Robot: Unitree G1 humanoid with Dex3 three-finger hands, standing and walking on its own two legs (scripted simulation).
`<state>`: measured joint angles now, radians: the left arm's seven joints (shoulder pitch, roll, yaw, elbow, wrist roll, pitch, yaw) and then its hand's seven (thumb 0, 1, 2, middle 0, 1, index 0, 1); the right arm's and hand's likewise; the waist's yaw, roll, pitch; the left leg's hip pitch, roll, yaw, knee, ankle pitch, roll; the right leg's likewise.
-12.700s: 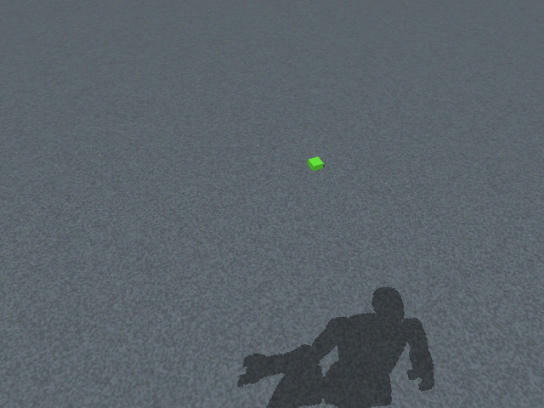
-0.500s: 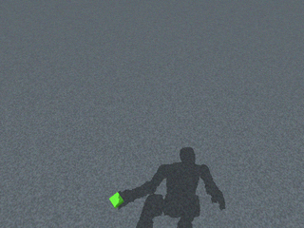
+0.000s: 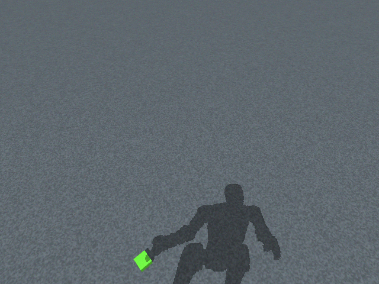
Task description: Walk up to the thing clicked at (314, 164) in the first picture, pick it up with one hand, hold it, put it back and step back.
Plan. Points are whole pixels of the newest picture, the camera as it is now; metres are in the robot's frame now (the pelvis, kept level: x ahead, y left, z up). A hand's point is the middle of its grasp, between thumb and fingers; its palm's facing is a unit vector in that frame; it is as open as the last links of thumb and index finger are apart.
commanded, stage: stand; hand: left
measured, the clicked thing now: (143, 260) +0.38 +0.24 -0.76
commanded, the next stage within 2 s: none
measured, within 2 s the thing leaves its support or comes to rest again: neither
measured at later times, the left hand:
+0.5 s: hand out of the picture +0.07 +0.25 -0.16, palm faces -0.03 -0.94 -0.34, open 7.3 cm
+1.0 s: hand out of the picture +0.05 +0.26 -0.16, palm faces -0.04 -0.94 -0.34, open 7.3 cm
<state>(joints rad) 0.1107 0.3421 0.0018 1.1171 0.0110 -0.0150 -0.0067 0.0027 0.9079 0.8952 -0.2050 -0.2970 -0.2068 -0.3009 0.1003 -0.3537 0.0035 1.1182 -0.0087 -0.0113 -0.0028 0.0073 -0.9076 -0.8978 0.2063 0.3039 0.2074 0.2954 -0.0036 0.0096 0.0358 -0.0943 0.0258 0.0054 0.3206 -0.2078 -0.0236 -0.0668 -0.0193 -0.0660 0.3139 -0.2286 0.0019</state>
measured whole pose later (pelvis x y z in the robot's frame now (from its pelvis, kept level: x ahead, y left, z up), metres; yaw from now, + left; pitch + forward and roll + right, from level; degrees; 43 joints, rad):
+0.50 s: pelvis +0.00 +0.00 +0.00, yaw -1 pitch -2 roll +0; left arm 0.12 0.34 0.01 1.12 0.01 -0.01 -0.01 0.00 0.91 0.90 -0.21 -0.30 -0.21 -0.30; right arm 0.11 -0.35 0.00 1.12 -0.01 0.00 0.00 0.01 -0.91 -0.90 0.21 0.30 0.21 0.30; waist 0.00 0.00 0.05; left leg -0.07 0.02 0.02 0.30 -0.20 -0.02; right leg -0.04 -0.02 -0.06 0.30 -0.21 0.01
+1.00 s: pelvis -0.02 +0.01 +0.00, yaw -1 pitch -2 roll +0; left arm 0.13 0.35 0.00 1.13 0.01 0.00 -0.01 0.00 0.91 0.90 -0.21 -0.30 -0.21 -0.30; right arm 0.13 -0.35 0.00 1.13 -0.01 -0.01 0.00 0.01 -0.91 -0.90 0.21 0.30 0.21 0.30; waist 0.00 0.00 0.05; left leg -0.08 0.01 0.02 0.30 -0.18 -0.01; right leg -0.07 -0.03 -0.05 0.30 -0.20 0.01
